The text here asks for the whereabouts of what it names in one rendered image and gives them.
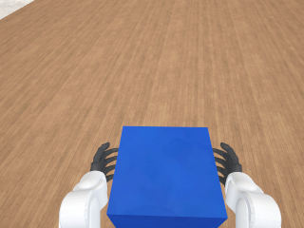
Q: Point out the carton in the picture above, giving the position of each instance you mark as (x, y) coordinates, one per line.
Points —
(166, 177)

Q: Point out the robot right forearm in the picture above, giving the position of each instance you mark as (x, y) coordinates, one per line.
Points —
(252, 207)

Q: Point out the robot right hand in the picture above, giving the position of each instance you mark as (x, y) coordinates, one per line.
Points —
(230, 162)

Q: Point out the robot left hand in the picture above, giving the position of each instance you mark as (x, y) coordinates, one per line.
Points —
(100, 162)

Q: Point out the robot left forearm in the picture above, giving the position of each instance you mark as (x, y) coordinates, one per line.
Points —
(81, 208)

